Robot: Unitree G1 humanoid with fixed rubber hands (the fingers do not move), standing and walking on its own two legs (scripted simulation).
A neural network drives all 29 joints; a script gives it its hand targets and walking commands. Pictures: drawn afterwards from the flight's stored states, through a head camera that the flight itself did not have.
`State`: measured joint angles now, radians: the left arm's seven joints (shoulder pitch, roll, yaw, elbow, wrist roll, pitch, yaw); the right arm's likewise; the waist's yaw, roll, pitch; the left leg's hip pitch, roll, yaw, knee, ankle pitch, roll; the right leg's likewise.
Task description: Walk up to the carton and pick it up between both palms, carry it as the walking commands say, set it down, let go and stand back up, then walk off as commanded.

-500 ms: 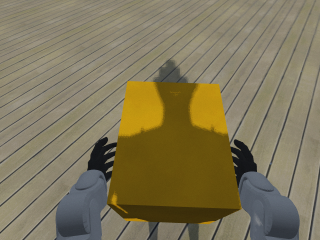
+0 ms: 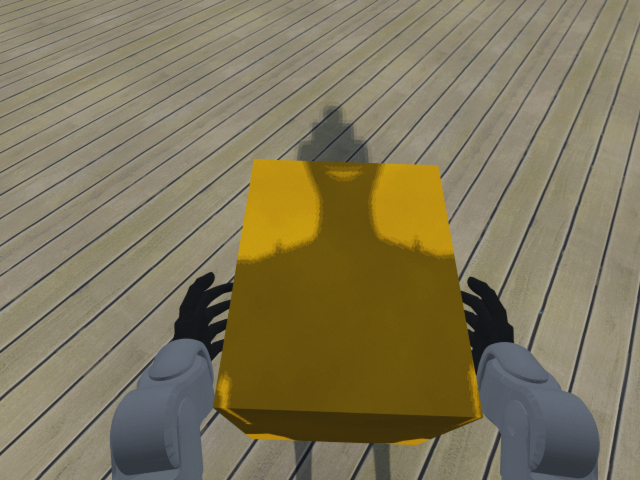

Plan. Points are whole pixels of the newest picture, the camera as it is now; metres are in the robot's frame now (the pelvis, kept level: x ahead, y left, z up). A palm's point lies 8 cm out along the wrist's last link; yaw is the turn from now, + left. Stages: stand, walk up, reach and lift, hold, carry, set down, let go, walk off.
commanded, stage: carry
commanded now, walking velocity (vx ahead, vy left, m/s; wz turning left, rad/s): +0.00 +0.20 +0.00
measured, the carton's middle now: (339, 309) +0.31 +0.01 +0.03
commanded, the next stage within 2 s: none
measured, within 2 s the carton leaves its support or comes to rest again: neither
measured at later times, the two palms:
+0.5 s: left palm (167, 379) +0.21 +0.18 +0.08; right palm (475, 386) +0.21 -0.13 +0.08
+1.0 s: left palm (130, 411) +0.17 +0.21 +0.08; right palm (454, 417) +0.18 -0.10 +0.08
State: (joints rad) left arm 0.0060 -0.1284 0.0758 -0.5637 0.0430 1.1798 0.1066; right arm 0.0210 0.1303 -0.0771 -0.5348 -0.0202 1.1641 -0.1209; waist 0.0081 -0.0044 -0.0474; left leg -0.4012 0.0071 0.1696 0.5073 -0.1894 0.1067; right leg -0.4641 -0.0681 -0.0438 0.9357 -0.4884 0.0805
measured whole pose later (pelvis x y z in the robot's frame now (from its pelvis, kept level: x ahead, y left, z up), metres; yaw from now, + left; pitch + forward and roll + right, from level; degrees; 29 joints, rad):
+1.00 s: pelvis -0.06 +0.05 -0.01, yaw +2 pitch +3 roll -1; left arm 0.01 -0.13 0.08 -0.54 0.04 1.19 0.10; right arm 0.02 0.13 -0.08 -0.54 -0.03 1.19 -0.12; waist -0.02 0.00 -0.05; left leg -0.40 0.01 0.17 0.59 -0.24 0.08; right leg -0.42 -0.10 -0.05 0.80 -0.49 0.06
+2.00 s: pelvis -0.08 +0.03 +0.00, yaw +2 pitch +3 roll +1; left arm 0.01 -0.13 0.08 -0.52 0.04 1.19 0.09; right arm 0.02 0.13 -0.08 -0.54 -0.05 1.22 -0.13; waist -0.01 0.02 -0.09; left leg -0.41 0.03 0.17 0.52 -0.17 0.06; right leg -0.33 -0.05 -0.05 0.60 -0.33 0.01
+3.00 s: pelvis -0.08 +0.02 +0.00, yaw +2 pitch +3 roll +1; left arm 0.01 -0.13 0.08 -0.50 0.04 1.18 0.09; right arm 0.02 0.13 -0.08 -0.54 -0.05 1.21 -0.13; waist -0.01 0.00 -0.11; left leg -0.41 0.03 0.17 0.52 -0.17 0.05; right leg -0.33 -0.05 -0.05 0.60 -0.33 0.01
